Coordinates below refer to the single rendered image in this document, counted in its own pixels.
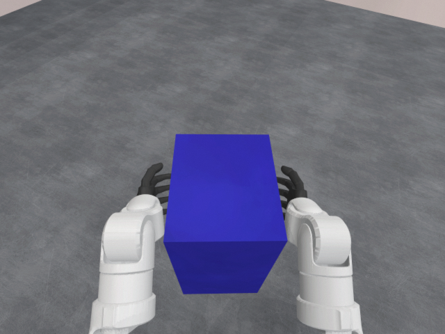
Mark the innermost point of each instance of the carton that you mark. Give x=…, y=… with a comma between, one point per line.
x=224, y=226

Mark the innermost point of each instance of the left robot forearm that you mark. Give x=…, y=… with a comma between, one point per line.
x=125, y=297

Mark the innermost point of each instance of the right robot forearm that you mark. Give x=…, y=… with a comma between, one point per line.
x=326, y=300

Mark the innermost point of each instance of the right robot hand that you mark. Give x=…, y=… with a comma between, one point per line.
x=295, y=186

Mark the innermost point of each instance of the left robot hand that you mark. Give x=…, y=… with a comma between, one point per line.
x=149, y=182

